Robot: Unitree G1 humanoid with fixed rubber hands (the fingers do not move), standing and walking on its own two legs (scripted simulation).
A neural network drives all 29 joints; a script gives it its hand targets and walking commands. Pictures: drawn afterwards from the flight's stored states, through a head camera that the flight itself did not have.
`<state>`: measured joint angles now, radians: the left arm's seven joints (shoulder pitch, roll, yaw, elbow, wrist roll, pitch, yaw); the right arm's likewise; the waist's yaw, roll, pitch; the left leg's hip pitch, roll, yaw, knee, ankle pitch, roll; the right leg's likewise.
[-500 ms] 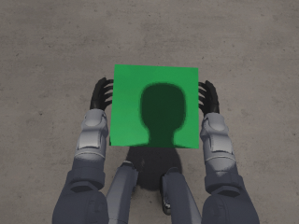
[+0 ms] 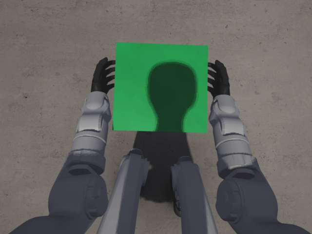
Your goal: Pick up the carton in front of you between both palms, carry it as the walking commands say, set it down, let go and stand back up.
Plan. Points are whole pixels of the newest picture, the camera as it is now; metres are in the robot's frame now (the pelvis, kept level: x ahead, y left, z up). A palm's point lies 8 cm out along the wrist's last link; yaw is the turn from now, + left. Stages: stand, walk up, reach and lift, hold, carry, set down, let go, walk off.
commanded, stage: set down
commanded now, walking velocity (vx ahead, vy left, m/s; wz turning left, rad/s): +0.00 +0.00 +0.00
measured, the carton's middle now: (159, 96) +0.45 +0.03 -0.18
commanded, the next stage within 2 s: none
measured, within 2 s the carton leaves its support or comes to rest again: rests again in 1.38 s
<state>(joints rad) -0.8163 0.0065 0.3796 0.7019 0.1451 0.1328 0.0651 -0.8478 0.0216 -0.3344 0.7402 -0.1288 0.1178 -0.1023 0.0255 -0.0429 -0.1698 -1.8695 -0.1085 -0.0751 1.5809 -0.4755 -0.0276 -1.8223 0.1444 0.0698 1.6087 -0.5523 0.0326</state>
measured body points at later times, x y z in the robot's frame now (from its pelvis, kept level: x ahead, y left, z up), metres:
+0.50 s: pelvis -0.03 +0.00 -0.12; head +0.29 +0.03 +0.18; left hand +0.47 +0.20 -0.26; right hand +0.51 -0.10 -0.26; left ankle +0.09 +0.12 -0.51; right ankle +0.07 -0.12 -0.51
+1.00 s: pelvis -0.03 +0.00 -0.16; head +0.31 +0.01 +0.13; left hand +0.48 +0.20 -0.32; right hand +0.51 -0.10 -0.32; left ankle +0.09 +0.11 -0.51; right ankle +0.07 -0.12 -0.51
